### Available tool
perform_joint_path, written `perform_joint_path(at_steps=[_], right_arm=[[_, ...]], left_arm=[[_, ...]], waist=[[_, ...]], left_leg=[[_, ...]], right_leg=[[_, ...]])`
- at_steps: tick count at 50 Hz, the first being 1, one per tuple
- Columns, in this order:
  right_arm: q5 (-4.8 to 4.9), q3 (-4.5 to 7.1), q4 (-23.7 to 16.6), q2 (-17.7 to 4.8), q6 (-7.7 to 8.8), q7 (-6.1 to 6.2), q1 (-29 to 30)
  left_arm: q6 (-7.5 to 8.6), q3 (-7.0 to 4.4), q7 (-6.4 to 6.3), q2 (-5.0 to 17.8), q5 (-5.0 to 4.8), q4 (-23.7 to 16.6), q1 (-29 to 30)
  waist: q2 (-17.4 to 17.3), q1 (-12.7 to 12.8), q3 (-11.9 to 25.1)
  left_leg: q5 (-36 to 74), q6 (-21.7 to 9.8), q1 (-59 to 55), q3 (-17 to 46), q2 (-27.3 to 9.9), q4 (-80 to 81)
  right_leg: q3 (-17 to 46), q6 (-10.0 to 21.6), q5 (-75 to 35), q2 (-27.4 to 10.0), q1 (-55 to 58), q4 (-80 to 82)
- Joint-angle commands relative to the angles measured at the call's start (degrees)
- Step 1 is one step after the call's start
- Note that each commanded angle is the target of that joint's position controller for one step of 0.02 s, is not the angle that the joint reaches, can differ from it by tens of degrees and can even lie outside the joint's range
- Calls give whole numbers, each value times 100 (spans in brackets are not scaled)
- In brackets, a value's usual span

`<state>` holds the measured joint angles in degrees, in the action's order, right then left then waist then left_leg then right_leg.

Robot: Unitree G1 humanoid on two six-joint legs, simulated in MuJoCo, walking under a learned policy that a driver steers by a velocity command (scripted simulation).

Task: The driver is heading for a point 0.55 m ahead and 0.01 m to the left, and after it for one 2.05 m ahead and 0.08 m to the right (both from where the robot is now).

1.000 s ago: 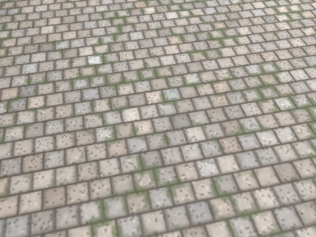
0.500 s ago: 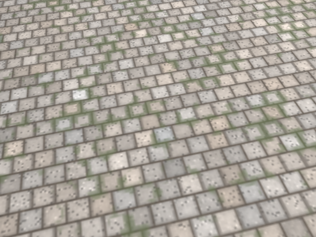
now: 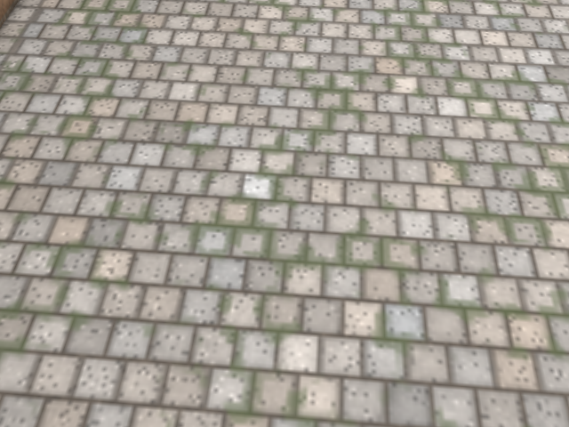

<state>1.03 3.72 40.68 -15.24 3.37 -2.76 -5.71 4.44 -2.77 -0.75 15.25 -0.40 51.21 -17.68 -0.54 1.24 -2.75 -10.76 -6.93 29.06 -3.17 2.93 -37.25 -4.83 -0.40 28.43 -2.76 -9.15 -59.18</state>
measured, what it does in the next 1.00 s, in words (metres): walks ahead: right foot, then left foot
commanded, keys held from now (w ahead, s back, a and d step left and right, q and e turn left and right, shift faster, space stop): w+q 0.16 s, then w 0.36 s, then no key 0.40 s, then e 0.08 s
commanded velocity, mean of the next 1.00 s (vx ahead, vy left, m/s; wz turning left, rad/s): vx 0.36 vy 0.00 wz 0.21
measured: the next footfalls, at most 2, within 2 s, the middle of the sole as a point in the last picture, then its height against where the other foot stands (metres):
right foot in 0.44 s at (348, 426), level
left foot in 0.88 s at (238, 373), level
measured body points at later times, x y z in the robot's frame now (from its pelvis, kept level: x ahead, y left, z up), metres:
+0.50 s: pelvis +0.29 -0.03 +0.01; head +0.32 -0.02 +0.46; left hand +0.45 +0.25 -0.07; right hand +0.38 -0.29 -0.12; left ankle +0.11 +0.06 -0.67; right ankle +0.40 -0.11 -0.72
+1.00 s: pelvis +0.46 +0.02 +0.02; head +0.48 +0.04 +0.47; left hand +0.49 +0.29 -0.12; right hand +0.69 -0.18 -0.07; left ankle +0.51 +0.14 -0.72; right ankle +0.43 -0.11 -0.71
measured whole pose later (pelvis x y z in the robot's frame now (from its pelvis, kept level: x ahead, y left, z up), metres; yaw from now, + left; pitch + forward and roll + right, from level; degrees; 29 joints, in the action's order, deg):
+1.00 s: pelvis +0.46 +0.02 +0.02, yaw +10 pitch +2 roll +0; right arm -1.2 2.1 41.0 -12.2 1.5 0.7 -6.0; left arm 1.9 -1.5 -0.3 14.9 0.1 49.5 -13.6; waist 1.6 2.6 -0.5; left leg -8.3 -1.4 22.7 -0.6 0.5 -29.2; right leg 0.8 -0.4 25.0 0.2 -13.2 -35.2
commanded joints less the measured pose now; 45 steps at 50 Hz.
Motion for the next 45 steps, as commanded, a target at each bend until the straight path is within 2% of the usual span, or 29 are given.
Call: perform_joint_path(at_steps=[1, 2, 3, 4, 7, 9, 12, 14, 16, 19, 20, 21, 22, 23, 24, 25, 26, 27, 28, 29, 31, 33, 36, 38, 40, 42, 43, 44, 45], right_arm=[[-22, 310, -31, -974, 75, 92, -1511], [2, 254, -139, -800, 80, 88, -1065], [-32, 198, -246, -634, 80, 99, -779], [-60, 179, -314, -593, 76, 114, -679], [-34, 239, -309, -802, 110, 197, -818], [-17, 257, -254, -876, 91, 276, -1005], [6, 216, -138, -792, 57, 322, -1289], [4, 206, -33, -826, 60, 317, -1503], [11, 203, 55, -846, 53, 314, -1650], [-8, 222, 124, -907, 6, 342, -1682], [-13, 231, 124, -929, -17, 350, -1614], [-14, 213, 91, -898, -35, 352, -1481], [-53, 144, 19, -748, -33, 337, -1385], [-163, 39, -86, -494, -2, 346, -1605], [14, -56, -29, -167, 89, 320, -2379], [89, 25, 20, -708, 125, 304, -1993], [94, 71, -137, -881, 139, 283, -1302], [4, 59, -212, -808, 145, 294, -937], [-88, 85, -235, -743, 138, 301, -855], [-107, 92, -216, -657, 108, 299, -1005], [-96, 44, -120, -394, 36, 325, -1269], [-122, -10, -162, -245, -9, 361, -1125], [-123, -64, -185, -160, -34, 347, -728], [-108, -47, -234, -218, -45, 325, -426], [-117, -20, -310, -289, -45, 304, -193], [-140, 12, -351, -359, -22, 280, -117], [-164, 31, -304, -367, -2, 272, -252], [-204, 73, -229, -465, 16, 288, -429], [-267, 142, -225, -783, 26, 341, -618]], left_arm=[[508, -93, 118, 768, -197, -973, 665], [494, -112, 64, 731, -75, -909, 663], [422, -171, 31, 794, 28, -890, 563], [330, -194, 36, 780, 65, -910, 455], [168, -170, 5, 567, 147, -1058, 552], [148, -131, -9, 472, 149, -1209, 980], [196, -42, 62, 298, 106, -1312, 1547], [239, -33, 130, 329, 48, -1400, 1867], [286, -58, 188, 452, 21, -1507, 2088], [354, -117, 252, 620, 25, -1584, 2036], [369, -146, 251, 673, 23, -1549, 1825], [385, -214, 232, 774, 40, -1414, 1322], [398, -302, 203, 983, 99, -1248, 542], [384, -389, 184, 1357, 143, -1150, -419], [320, -448, 249, 1492, 94, -891, -802], [300, -314, 253, 951, -58, -931, -722], [252, -241, 221, 736, -55, -999, -296], [212, -188, 220, 687, 35, -1083, 105], [208, -145, 233, 595, 84, -1110, 341], [227, -105, 240, 527, 130, -1104, 430], [265, -78, 246, 484, 118, -989, 478], [233, -119, 190, 669, 105, -882, 512], [87, -151, 105, 811, 49, -751, 440], [15, -141, 82, 818, 23, -629, 263], [-43, -133, 78, 816, 11, -534, 198], [-91, -133, 71, 821, -21, -479, 274], [-113, -119, 62, 789, -63, -468, 376], [-114, -91, 59, 707, -65, -420, 277], [-65, -38, 55, 563, 58, -432, 113]], waist=[[-244, -676, 1310], [182, -373, 890], [133, -157, 698], [24, -16, 639], [-87, 41, 516], [-195, -98, 409], [-401, -409, 403], [-477, -584, 334], [-486, -662, 226], [-579, -550, 180], [-650, -416, 225], [-631, -126, 462], [-480, 234, 1098], [338, 459, 1982], [2088, 188, 2384], [1269, 377, 1799], [699, 397, 992], [253, 241, 521], [160, 65, 313], [300, -110, 399], [495, -271, 567], [565, -296, 657], [600, -144, 809], [590, 0, 810], [594, 66, 744], [604, 19, 679], [555, -108, 688], [415, -172, 756], [54, -123, 1063]], left_leg=[[275, -1364, -4208, 3595, -1871, 1978], [806, -1159, -3274, 2955, -1597, 2040], [1253, -1062, -2619, 2551, -1401, 2165], [1420, -1041, -2213, 2398, -1267, 2304], [2080, -1064, -1603, 1941, -1062, 2446], [2093, -922, -1509, 1693, -911, 2439], [1588, -621, -1540, 1422, -715, 2339], [1170, -584, -1672, 1587, -866, 2332], [1097, -588, -2111, 1838, -1095, 2126], [1476, -494, -2746, 2196, -1418, 1779], [1936, -431, -2829, 2208, -1425, 1590], [2800, -324, -2817, 2057, -1225, 1107], [3049, -162, -2447, 1790, -909, 99], [1481, 98, -1209, 1365, -337, -1679], [-2132, 440, 763, 1132, 373, -3312], [-2105, 418, 1468, 1483, 5, -3853], [-1531, 410, 1678, 1234, -275, -3819], [-1126, 460, 1437, 1005, -485, -3567], [-956, 532, 1180, 927, -619, -3262], [-922, 599, 779, 892, -720, -3032], [-870, 750, 383, 725, -699, -2482], [-498, 859, 246, 594, -660, -1763], [534, 870, -246, 453, -573, -663], [948, 848, -381, 458, -503, -181], [896, 776, -424, 510, -473, 150], [725, 640, -554, 503, -430, 525], [986, 540, -858, 443, -377, 972], [1711, 415, -1354, 485, -388, 1441], [3720, 208, -2178, 991, -933, 1237]], right_leg=[[1058, 228, -417, -5, -3830, -1920], [994, 188, -738, -231, -3479, -1412], [983, 124, -943, -380, -3057, -1032], [985, 55, -1059, -438, -2752, -840], [802, -218, -1503, -376, -2621, -116], [727, -324, -2175, -278, -2715, 711], [641, -281, -3314, -76, -2349, 2078], [618, -223, -3661, 18, -2193, 2498], [686, -90, -3457, 34, -2376, 2773], [695, 182, -2740, 91, -2394, 3062], [618, 286, -2513, 156, -2123, 3147], [457, 436, -2567, 303, -1418, 3383], [707, 707, -2861, 2, -132, 3228], [2020, 1218, -3008, -1035, 1675, 3031], [4527, 1985, -1638, -1994, 3055, 3807], [4692, 1761, -404, -1890, 2772, 4126], [3812, 1514, -520, -1689, 1971, 4240], [3179, 1428, -1727, -1477, 1119, 4344], [2706, 1410, -3046, -1291, 584, 4378], [2277, 1362, -4166, -1130, 297, 4373], [1611, 1372, -5721, -929, 43, 4363], [1201, 1386, -6405, -851, -52, 4379], [752, 1218, -6208, -648, -130, 4381], [755, 1167, -5793, -671, 22, 4333], [893, 1161, -5436, -789, 189, 4195], [1054, 1110, -5103, -872, 296, 3932], [1069, 1003, -4797, -802, 270, 3696], [1062, 808, -4404, -596, 204, 3419], [891, 531, -3737, -284, -140, 2963]])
